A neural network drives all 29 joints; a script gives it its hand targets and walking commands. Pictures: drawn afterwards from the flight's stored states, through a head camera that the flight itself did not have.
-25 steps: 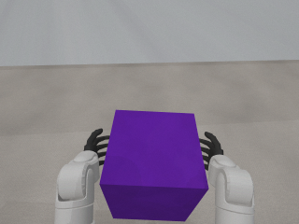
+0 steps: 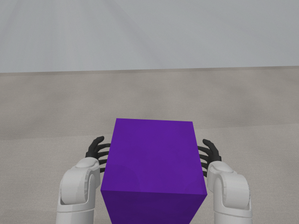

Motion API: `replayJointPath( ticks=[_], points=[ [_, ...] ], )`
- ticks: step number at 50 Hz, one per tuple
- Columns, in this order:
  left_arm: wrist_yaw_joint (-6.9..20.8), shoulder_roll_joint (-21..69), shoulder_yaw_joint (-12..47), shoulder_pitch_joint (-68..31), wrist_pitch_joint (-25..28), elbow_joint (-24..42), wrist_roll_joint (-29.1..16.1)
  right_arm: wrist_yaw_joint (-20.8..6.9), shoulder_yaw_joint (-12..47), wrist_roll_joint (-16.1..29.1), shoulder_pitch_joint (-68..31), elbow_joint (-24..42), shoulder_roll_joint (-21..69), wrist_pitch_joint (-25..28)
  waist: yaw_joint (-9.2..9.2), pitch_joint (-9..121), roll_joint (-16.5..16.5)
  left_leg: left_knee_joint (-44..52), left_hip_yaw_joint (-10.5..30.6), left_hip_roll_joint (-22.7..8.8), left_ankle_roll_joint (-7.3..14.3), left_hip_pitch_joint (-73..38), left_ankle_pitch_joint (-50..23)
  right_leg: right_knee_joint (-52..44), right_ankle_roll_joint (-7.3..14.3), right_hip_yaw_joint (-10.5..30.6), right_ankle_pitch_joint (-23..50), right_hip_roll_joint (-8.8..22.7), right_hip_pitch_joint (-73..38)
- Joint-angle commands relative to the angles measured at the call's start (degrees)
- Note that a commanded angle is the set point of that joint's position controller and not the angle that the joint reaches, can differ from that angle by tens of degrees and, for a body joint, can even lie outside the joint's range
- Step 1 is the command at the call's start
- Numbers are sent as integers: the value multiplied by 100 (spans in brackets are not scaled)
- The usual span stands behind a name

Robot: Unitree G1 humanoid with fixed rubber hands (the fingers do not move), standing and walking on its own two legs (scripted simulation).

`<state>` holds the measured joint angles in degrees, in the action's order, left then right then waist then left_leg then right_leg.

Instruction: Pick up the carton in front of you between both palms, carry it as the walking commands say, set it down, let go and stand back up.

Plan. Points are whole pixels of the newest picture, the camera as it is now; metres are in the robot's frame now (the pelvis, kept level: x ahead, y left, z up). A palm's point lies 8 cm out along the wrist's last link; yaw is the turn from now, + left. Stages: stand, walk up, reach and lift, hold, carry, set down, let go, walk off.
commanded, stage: carry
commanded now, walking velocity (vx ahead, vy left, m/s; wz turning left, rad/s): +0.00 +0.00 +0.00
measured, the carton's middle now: (151, 175) +0.27 +0.00 +0.00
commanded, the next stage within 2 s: hold in 0.82 s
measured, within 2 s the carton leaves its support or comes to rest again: neither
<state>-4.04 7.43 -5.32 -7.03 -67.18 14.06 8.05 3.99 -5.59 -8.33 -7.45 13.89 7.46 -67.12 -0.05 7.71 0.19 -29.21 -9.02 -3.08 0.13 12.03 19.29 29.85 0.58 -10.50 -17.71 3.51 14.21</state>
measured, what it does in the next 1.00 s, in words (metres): shifts its weight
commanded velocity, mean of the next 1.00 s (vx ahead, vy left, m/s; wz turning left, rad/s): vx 0.00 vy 0.00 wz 0.00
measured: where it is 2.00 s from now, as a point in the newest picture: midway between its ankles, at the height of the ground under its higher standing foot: outside the picture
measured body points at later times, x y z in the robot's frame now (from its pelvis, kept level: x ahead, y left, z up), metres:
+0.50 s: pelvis -0.04 +0.00 +0.00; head -0.06 +0.00 +0.45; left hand +0.25 +0.15 +0.03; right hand +0.25 -0.15 +0.03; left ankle -0.04 +0.11 -0.74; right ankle -0.02 -0.10 -0.74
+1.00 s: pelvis -0.05 +0.00 +0.01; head -0.07 +0.00 +0.46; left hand +0.24 +0.15 +0.04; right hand +0.24 -0.15 +0.03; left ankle -0.04 +0.12 -0.74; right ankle -0.02 -0.11 -0.74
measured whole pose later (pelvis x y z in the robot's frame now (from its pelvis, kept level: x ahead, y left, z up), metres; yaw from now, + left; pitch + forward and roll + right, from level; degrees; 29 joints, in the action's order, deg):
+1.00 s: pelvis -0.05 +0.00 +0.01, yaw -1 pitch -5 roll +0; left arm -0.9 7.8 -8.6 -10.2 -41.6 -8.7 13.7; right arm 1.3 -8.7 -14.0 -10.5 -8.3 7.8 -41.9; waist 0.1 -2.3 0.7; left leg -22.7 -0.9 -0.4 0.3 4.9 12.4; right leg 21.7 0.4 -2.6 -9.7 0.5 6.6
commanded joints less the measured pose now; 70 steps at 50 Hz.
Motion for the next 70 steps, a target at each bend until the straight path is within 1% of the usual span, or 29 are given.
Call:
replayJointPath(
  ticks=[1, 6, 13, 18, 24, 28, 31, 35, 38, 41, 42, 43, 44, 45, 46, 47, 49, 53, 57, 64, 70],
  points=[
    [1491, 5242, 4026, -2688, 291, 199, -2158, -1504, 4043, 2163, -2622, 145, 5238, 275, 2, 860, -5, 397, 576, -647, 65, -190, -1903, -389, 54, 622, 1902, 643, -405],
    [1475, 5083, 3894, -2615, 673, -25, -1956, -1488, 3907, 1970, -2551, -55, 5076, 658, 3, 864, -9, 464, 589, -639, 84, -138, -1635, -467, 67, 644, 1694, 640, -378],
    [1450, 4791, 3496, -2483, 1312, -534, -1527, -1454, 3502, 1541, -2408, -571, 4779, 1307, 6, 867, -19, 504, 592, -639, 90, -40, -1417, -520, 62, 660, 1528, 633, -315],
    [1431, 4662, 3071, -2594, 1910, -1070, -1157, -1442, 3057, 1159, -2514, -1101, 4647, 1900, 6, 880, -17, 535, 605, -639, 96, 19, -1259, -556, 63, 682, 1384, 631, -262],
    [1465, 4762, 2474, -2966, 2694, -1938, -728, -1481, 2477, 748, -2898, -1976, 4749, 2679, 0, 952, -18, 562, 615, -624, 103, 43, -1120, -591, 78, 701, 1242, 622, -250],
    [1520, 5050, 2411, -3191, 3057, -2251, -650, -1541, 2413, 668, -3123, -2308, 5026, 3041, 1, 1089, -17, 530, 620, -618, 112, -1, -1167, -569, 90, 710, 1284, 626, -290],
    [1550, 5214, 2527, -3184, 3108, -2247, -703, -1567, 2532, 714, -3113, -2306, 5183, 3093, 5, 1203, -20, 483, 619, -621, 116, -48, -1280, -526, 87, 707, 1380, 632, -326],
    [1552, 5279, 2826, -2996, 2905, -1953, -901, -1562, 2838, 910, -2914, -1999, 5248, 2886, 2, 1280, -22, 416, 608, -630, 109, -74, -1477, -459, 65, 697, 1566, 641, -356],
    [1533, 5139, 2801, -2856, 2738, -1885, -891, -1540, 2810, 897, -2759, -1931, 5111, 2718, 5, 1254, -20, 385, 595, -633, 96, -52, -1565, -424, 56, 692, 1660, 639, -342],
    [1531, 5071, 2761, -2871, 2706, -1879, -870, -1534, 2758, 871, -2765, -1927, 5052, 2687, 5, 1151, -21, 400, 597, -637, 89, 5, -1538, -437, 50, 698, 1625, 634, -290],
    [1575, 5206, 2630, -2328, 2668, -1850, -821, -1564, 2713, 855, -2210, -1814, 5189, 2654, -8, 497, 122, 763, 1434, 710, 160, -583, -2855, -708, 116, 1456, 2929, -800, -1434],
    [1551, 5125, 2579, -2426, 2757, -1592, -766, -1562, 2704, 830, -2392, -1503, 5056, 2715, 10, 776, 29, 722, 1553, 667, 163, -787, -3333, -662, 107, 1596, 3439, -727, -1585],
    [1534, 5059, 2600, -2512, 2757, -1636, -754, -1536, 2720, 802, -2458, -1561, 4996, 2715, 36, 881, 34, 753, 1539, 678, 111, -933, -3173, -698, 75, 1577, 3296, -779, -1736],
    [1536, 5024, 2594, -2475, 2770, -1614, -714, -1534, 2661, 765, -2399, -1581, 4928, 2726, -2, 784, 24, 776, 1506, 709, 83, -1005, -3154, -752, 41, 1578, 3230, -799, -1720],
    [1554, 5034, 2662, -2687, 2789, -1651, -754, -1515, 2633, 742, -2483, -1686, 4968, 2752, 46, 803, 52, 817, 1502, 726, 37, -823, -2933, -799, 48, 1548, 2994, -828, -1986],
    [1557, 5062, 2708, -2775, 2817, -1681, -784, -1512, 2657, 750, -2586, -1699, 4992, 2775, 54, 762, 42, 854, 1504, 771, 52, -873, -2571, -834, 26, 1537, 2676, -816, -1873],
    [1564, 5079, 2641, -2847, 2848, -1798, -765, -1527, 2669, 761, -2706, -1777, 5078, 2788, 35, 597, 9, 915, 1491, 770, 108, -801, -2104, -862, 28, 1533, 2220, -809, -1765],
    [1611, 5177, 2485, -2983, 2840, -2063, -689, -1606, 2601, 750, -2916, -1981, 5162, 2769, -9, 338, 11, 999, 1494, 718, 139, -633, -1561, -897, 52, 1527, 1647, -779, -1661],
    [1698, 5310, 2314, -3180, 2806, -2366, -624, -1706, 2435, 692, -3095, -2273, 5256, 2730, -1, 124, 23, 1077, 1482, 679, 155, -514, -1033, -956, 57, 1517, 1125, -748, -1543],
    [1880, 5560, 2146, -3612, 2810, -2754, -592, -1905, 2257, 652, -3503, -2666, 5498, 2719, 6, 45, 28, 1153, 1445, 632, 192, -366, -365, -1007, 54, 1494, 449, -707, -1438],
    [1985, 5675, 2044, -3899, 2843, -3022, -582, -2019, 2166, 635, -3773, -2929, 5630, 2738, 8, 33, 3, 1158, 1427, 608, 208, -269, -48, -1025, 38, 1495, 105, -682, -1399]
  ],
)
